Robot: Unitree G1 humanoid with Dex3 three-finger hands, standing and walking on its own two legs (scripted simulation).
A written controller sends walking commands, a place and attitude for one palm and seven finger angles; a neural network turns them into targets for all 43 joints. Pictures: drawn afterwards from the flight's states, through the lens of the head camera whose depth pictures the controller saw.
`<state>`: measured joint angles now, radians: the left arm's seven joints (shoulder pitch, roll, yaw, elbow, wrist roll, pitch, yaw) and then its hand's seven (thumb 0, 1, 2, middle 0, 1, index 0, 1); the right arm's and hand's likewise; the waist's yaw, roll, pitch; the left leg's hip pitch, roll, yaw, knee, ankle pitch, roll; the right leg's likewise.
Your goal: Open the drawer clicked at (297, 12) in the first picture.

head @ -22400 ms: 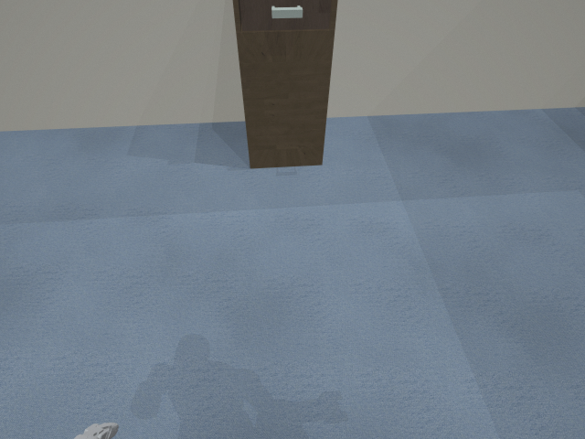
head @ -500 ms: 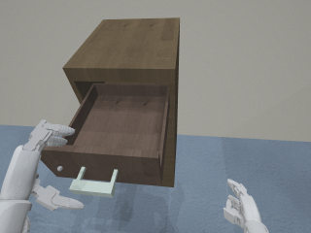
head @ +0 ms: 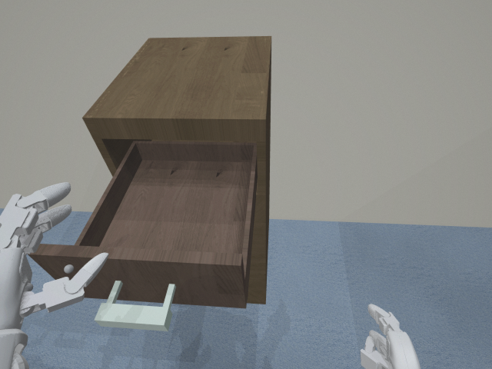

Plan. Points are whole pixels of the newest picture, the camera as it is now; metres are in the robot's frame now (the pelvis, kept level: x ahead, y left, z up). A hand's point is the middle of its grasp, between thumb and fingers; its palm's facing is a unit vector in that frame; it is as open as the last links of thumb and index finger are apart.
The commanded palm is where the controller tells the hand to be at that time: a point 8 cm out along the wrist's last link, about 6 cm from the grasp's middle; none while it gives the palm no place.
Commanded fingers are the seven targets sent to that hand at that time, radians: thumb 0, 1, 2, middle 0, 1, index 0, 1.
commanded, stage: draw the hand back to the body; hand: left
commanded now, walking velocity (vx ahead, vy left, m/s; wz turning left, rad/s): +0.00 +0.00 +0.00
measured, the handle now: (139, 302) +0.21 +0.21 +0.00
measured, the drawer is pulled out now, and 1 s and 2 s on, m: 0.29 0.29 0.29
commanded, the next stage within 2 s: step back with the hand held close in 0.38 s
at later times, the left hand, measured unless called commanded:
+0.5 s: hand (71, 274) +0.18 +0.22 +0.17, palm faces +0.41 -0.82 -0.40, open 7.5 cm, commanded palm +0.12 +0.27 +0.19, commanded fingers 0.00 0.90 0.90 -0.20 -0.30 -0.20 -0.30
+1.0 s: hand (25, 309) +0.13 +0.25 +0.17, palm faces +0.31 -0.80 -0.51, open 7.4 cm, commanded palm +0.07 +0.30 +0.19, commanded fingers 0.00 0.90 0.90 -0.20 -0.30 -0.20 -0.30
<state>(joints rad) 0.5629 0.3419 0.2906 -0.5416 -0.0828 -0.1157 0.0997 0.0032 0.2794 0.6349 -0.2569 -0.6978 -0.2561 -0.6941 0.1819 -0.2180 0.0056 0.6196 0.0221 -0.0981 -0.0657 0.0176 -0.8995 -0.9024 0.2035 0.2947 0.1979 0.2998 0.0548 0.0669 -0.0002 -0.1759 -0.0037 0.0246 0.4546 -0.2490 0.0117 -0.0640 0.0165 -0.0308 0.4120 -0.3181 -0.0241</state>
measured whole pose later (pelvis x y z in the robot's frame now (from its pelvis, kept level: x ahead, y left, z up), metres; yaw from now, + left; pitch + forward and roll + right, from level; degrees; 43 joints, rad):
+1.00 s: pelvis -0.06 +0.01 -0.01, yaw +1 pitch +2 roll -1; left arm 0.65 0.45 0.42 -0.68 -0.07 -0.18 0.12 0.02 0.89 0.90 -0.22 -0.30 -0.22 -0.30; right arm 0.17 -0.21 -0.01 0.52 0.03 -0.02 -0.07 0.02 -0.90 -0.90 0.20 0.29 0.20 0.30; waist 0.00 0.00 0.04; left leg -0.39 0.00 0.01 0.54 -0.18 0.03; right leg -0.28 0.01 -0.05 0.51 -0.27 -0.01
